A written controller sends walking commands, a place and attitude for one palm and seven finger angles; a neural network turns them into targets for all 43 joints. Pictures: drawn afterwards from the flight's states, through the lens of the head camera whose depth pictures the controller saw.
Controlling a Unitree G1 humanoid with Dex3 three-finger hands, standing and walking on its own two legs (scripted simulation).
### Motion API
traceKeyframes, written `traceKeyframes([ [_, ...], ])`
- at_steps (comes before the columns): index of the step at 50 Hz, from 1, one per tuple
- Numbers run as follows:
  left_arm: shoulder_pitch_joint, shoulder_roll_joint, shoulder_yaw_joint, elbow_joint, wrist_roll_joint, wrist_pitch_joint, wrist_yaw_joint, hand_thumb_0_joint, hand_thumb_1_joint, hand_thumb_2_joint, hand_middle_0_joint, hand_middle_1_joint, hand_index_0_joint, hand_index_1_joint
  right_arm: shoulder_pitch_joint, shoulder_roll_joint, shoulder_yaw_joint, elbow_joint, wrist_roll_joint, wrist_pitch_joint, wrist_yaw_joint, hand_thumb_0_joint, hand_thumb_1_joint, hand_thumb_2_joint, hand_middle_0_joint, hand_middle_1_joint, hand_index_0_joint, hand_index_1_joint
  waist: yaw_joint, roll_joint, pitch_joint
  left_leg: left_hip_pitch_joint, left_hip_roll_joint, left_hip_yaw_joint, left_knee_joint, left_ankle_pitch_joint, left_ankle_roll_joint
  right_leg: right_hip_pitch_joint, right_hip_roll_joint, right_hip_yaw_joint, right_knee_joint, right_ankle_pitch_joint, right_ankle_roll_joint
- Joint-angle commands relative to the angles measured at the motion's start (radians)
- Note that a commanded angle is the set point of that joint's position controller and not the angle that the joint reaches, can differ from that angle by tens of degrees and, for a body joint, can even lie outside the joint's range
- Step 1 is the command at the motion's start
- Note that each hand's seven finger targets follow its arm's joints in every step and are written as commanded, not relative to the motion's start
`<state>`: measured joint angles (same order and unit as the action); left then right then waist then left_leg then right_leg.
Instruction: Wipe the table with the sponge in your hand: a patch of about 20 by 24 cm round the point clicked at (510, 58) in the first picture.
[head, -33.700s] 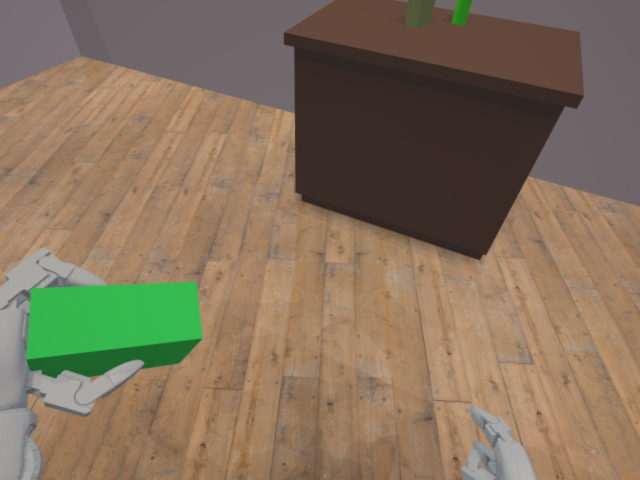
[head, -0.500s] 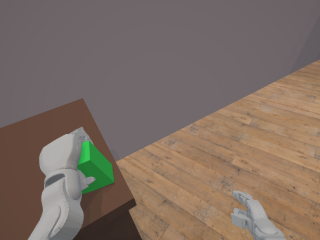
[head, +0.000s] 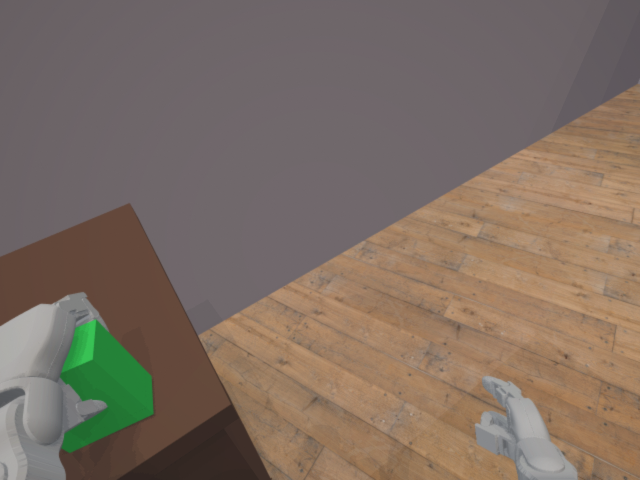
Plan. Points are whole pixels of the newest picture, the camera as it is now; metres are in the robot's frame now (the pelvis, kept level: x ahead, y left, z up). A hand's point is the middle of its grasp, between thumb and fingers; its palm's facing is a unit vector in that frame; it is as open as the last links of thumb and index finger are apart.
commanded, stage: slide back across to the middle lane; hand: left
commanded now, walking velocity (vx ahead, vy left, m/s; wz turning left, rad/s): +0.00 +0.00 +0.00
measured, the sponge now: (93, 397) +0.18 +0.30 +0.07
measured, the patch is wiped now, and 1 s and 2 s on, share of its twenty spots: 1.00 1.00 1.00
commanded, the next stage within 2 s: wipe forward along the middle lane in 0.26 s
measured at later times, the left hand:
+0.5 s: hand (31, 383) +0.17 +0.33 +0.13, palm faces +0.12 -0.11 -0.99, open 10.0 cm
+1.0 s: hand (26, 348) +0.21 +0.37 +0.13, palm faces +0.07 -0.07 -0.99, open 10.0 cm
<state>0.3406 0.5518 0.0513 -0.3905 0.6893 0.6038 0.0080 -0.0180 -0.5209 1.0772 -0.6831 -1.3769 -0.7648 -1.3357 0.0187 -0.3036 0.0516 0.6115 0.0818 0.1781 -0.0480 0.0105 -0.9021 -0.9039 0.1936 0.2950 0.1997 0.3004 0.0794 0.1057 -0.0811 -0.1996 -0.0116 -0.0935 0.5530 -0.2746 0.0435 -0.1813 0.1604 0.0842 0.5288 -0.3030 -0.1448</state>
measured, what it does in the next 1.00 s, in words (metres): shifts its weight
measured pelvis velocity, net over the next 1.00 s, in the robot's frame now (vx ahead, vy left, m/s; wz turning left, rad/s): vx -0.02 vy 0.04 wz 0.09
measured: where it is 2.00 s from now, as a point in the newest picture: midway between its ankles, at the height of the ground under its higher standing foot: outside the picture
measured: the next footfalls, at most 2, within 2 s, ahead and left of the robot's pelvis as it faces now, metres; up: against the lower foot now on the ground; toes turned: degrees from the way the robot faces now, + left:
none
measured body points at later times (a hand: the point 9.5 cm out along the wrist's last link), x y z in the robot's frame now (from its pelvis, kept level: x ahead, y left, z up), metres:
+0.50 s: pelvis +0.01 +0.02 +0.00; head -0.01 -0.04 +0.44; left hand +0.16 +0.34 +0.18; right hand +0.27 -0.18 -0.09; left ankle -0.02 +0.18 -0.73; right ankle -0.03 -0.02 -0.73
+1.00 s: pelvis -0.02 +0.04 +0.00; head -0.05 -0.01 +0.45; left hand +0.20 +0.37 +0.18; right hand +0.22 -0.15 -0.09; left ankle -0.02 +0.17 -0.73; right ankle -0.03 -0.02 -0.73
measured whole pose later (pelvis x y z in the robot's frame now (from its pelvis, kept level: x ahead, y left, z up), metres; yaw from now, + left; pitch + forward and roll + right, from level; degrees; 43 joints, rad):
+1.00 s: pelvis -0.02 +0.04 +0.00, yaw +5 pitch -1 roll +1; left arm -0.08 0.52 -0.07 -0.01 0.88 0.61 -0.07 -0.01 -0.57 1.10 -0.74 -1.33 -0.82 -1.29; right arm 0.06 -0.30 0.07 0.67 0.08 0.10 -0.08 0.01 -0.90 -0.90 0.20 0.30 0.20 0.30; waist 0.09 0.11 -0.07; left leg -0.23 -0.06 -0.10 0.50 -0.25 0.00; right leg -0.22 0.09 0.01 0.53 -0.29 -0.09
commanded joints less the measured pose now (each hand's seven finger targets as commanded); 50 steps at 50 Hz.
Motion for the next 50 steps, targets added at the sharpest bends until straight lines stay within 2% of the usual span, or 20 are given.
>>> traceKeyframes([
  [1,-0.036,0.255,0.184,-0.081,0.049,-0.029,0.013,0.0,0.1,1.3,-1.2,-1.6,-1.2,-1.6,-0.247,-0.056,-0.027,-0.18,-0.003,-0.075,-0.006,0.0,-0.9,-0.9,0.2,0.3,0.2,0.3,0.038,-0.135,-0.049,-0.137,-0.053,0.031,0.009,0.054,0.011,0.123,-0.196,0.225,-0.113,0.403,0.199],
  [2,0.001,0.264,0.202,-0.081,0.051,-0.039,0.016,0.0,0.1,1.3,-1.2,-1.6,-1.2,-1.6,-0.245,-0.056,-0.03,-0.177,-0.004,-0.08,-0.006,0.0,-0.9,-0.9,0.2,0.3,0.2,0.3,0.045,-0.119,-0.056,-0.131,-0.054,0.03,0.011,0.067,0.012,0.122,-0.194,0.216,-0.105,0.42,0.188],
  [5,0.05,0.242,0.196,-0.097,0.046,-0.06,0.014,0.0,0.1,1.3,-1.2,-1.6,-1.2,-1.6,-0.234,-0.056,-0.037,-0.174,-0.004,-0.097,-0.003,0.0,-0.9,-0.9,0.2,0.3,0.2,0.3,0.041,-0.137,-0.065,-0.128,-0.055,0.026,0.023,0.078,0.015,0.118,-0.194,0.21,-0.102,0.472,0.21],
  [8,0.085,0.252,0.219,-0.087,0.045,-0.076,0.029,0.0,0.1,1.3,-1.2,-1.6,-1.2,-1.6,-0.223,-0.057,-0.039,-0.161,-0.007,-0.105,-0.005,0.0,-0.9,-0.9,0.2,0.3,0.2,0.3,0.042,-0.148,-0.068,-0.138,-0.058,0.028,0.033,0.073,0.017,0.124,-0.2,0.202,-0.087,0.525,0.203],
  [12,0.017,0.269,0.22,-0.074,0.046,-0.086,0.036,0.0,0.1,1.3,-1.2,-1.6,-1.2,-1.6,-0.215,-0.062,-0.043,-0.155,-0.009,-0.109,-0.017,0.0,-0.9,-0.9,0.2,0.3,0.2,0.3,0.031,-0.155,-0.038,-0.152,-0.06,0.025,0.04,0.035,0.019,0.095,-0.202,0.22,-0.103,0.451,0.202],
  [16,0.033,0.24,0.2,-0.076,0.059,-0.083,0.039,0.0,0.1,1.3,-1.2,-1.6,-1.2,-1.6,-0.205,-0.061,-0.048,-0.15,-0.009,-0.114,-0.016,0.0,-0.9,-0.9,0.2,0.3,0.2,0.3,0.03,-0.131,-0.051,-0.123,-0.055,0.029,0.013,0.096,0.021,0.072,-0.181,0.177,-0.092,0.439,0.179],
  [17,0.042,0.229,0.191,-0.093,0.06,-0.079,0.041,0.0,0.1,1.3,-1.2,-1.6,-1.2,-1.6,-0.207,-0.061,-0.048,-0.151,-0.008,-0.116,-0.013,0.0,-0.9,-0.9,0.2,0.3,0.2,0.3,0.034,-0.117,-0.076,-0.115,-0.056,0.031,0.009,0.123,0.022,0.086,-0.18,0.161,-0.082,0.465,0.177],
  [18,0.061,0.206,0.177,-0.104,0.062,-0.074,0.042,0.0,0.1,1.3,-1.2,-1.6,-1.2,-1.6,-0.206,-0.06,-0.048,-0.153,-0.008,-0.118,-0.011,0.0,-0.9,-0.9,0.2,0.3,0.2,0.3,0.034,-0.138,-0.084,-0.107,-0.057,0.032,0.012,0.151,0.023,0.093,-0.183,0.153,-0.073,0.527,0.181],
  [21,0.051,0.216,0.182,-0.08,0.063,-0.059,0.043,0.0,0.1,1.3,-1.2,-1.6,-1.2,-1.6,-0.199,-0.067,-0.045,-0.144,-0.008,-0.11,-0.006,0.0,-0.9,-0.9,0.2,0.3,0.2,0.3,0.026,-0.192,-0.093,-0.132,-0.053,0.031,0.022,0.139,0.019,0.139,-0.195,0.158,-0.051,0.657,0.197],
  [23,-0.015,0.219,0.17,-0.057,0.072,-0.052,0.045,0.0,0.1,1.3,-1.2,-1.6,-1.2,-1.6,-0.198,-0.069,-0.043,-0.143,-0.009,-0.103,-0.013,0.0,-0.9,-0.9,0.2,0.3,0.2,0.3,0.02,-0.201,-0.079,-0.139,-0.055,0.035,0.011,0.118,0.019,0.131,-0.193,0.15,-0.054,0.618,0.193],
  [26,-0.049,0.205,0.145,-0.025,0.089,-0.035,0.043,0.0,0.1,1.3,-1.2,-1.6,-1.2,-1.6,-0.197,-0.07,-0.044,-0.14,-0.004,-0.1,-0.015,0.0,-0.9,-0.9,0.2,0.3,0.2,0.3,0.017,-0.145,-0.042,-0.109,-0.045,0.045,-0.03,0.144,0.02,0.068,-0.163,0.113,-0.076,0.447,0.167],
  [28,-0.099,0.189,0.114,0.015,0.102,-0.019,0.039,0.0,0.1,1.3,-1.2,-1.6,-1.2,-1.6,-0.19,-0.075,-0.042,-0.139,-0.003,-0.099,-0.018,0.0,-0.9,-0.9,0.2,0.3,0.2,0.3,0.013,-0.141,-0.026,-0.101,-0.043,0.044,-0.045,0.163,0.019,0.043,-0.148,0.085,-0.088,0.364,0.155],
  [32,-0.15,0.155,0.067,0.078,0.11,0.007,0.022,0.0,0.1,1.3,-1.2,-1.6,-1.2,-1.6,-0.184,-0.085,-0.043,-0.136,-0.001,-0.102,-0.018,0.0,-0.9,-0.9,0.2,0.3,0.2,0.3,0.008,-0.195,-0.075,-0.097,-0.043,0.055,-0.037,0.202,0.017,0.108,-0.163,0.082,-0.069,0.495,0.171],
  [35,-0.259,0.117,0.001,0.113,0.131,0.017,0.005,0.0,0.1,1.3,-1.2,-1.6,-1.2,-1.6,-0.185,-0.086,-0.04,-0.136,-0.001,-0.106,-0.024,0.0,-0.9,-0.9,0.2,0.3,0.2,0.3,-0.009,-0.208,-0.067,-0.088,-0.04,0.059,-0.056,0.184,0.02,0.081,-0.152,0.058,-0.081,0.41,0.162],
  [37,-0.311,0.146,0.004,0.198,0.15,0.023,-0.002,0.0,0.1,1.3,-1.2,-1.6,-1.2,-1.6,-0.182,-0.094,-0.033,-0.126,0.0,-0.105,-0.032,0.0,-0.9,-0.9,0.2,0.3,0.2,0.3,-0.012,-0.217,-0.028,-0.1,-0.036,0.056,-0.078,0.146,0.018,0.053,-0.145,0.046,-0.099,0.282,0.155],
  [41,-0.415,0.124,-0.051,0.286,0.176,0.025,-0.025,0.0,0.1,1.3,-1.2,-1.6,-1.2,-1.6,-0.181,-0.095,-0.028,-0.126,0.0,-0.117,-0.038,0.0,-0.9,-0.9,0.2,0.3,0.2,0.3,-0.015,-0.204,-0.006,-0.101,-0.035,0.058,-0.1,0.091,0.015,0.021,-0.14,0.021,-0.125,0.13,0.151],
  [43,-0.445,0.144,-0.047,0.347,0.193,0.021,-0.034,0.0,0.1,1.3,-1.2,-1.6,-1.2,-1.6,-0.185,-0.096,-0.024,-0.119,-0.001,-0.12,-0.04,0.0,-0.9,-0.9,0.2,0.3,0.2,0.3,-0.009,-0.19,0.005,-0.107,-0.035,0.059,-0.107,0.068,0.011,0.012,-0.139,0.013,-0.132,0.076,0.148],
  [45,-0.513,0.111,-0.088,0.36,0.205,0.019,-0.048,0.0,0.1,1.3,-1.2,-1.6,-1.2,-1.6,-0.182,-0.095,-0.026,-0.12,-0.001,-0.126,-0.038,0.0,-0.9,-0.9,0.2,0.3,0.2,0.3,-0.016,-0.182,0.002,-0.102,-0.033,0.056,-0.12,0.052,0.01,-0.002,-0.133,0.001,-0.141,0.037,0.143],
  [47,-0.551,0.146,-0.073,0.407,0.216,0.011,-0.055,0.0,0.1,1.3,-1.2,-1.6,-1.2,-1.6,-0.182,-0.099,-0.021,-0.114,-0.004,-0.13,-0.038,0.0,-0.9,-0.9,0.2,0.3,0.2,0.3,-0.011,-0.183,-0.003,-0.11,-0.035,0.056,-0.121,0.042,0.01,0.009,-0.137,-0.003,-0.143,0.013,0.143],
  [50,-0.643,0.135,-0.102,0.46,0.233,-0.002,-0.068,0.0,0.1,1.3,-1.2,-1.6,-1.2,-1.6,-0.174,-0.1,-0.021,-0.11,-0.005,-0.136,-0.037,0.0,-0.9,-0.9,0.2,0.3,0.2,0.3,-0.021,-0.165,0.016,-0.114,-0.036,0.057,-0.131,0.004,0.008,-0.021,-0.134,-0.007,-0.159,-0.054,0.138],
])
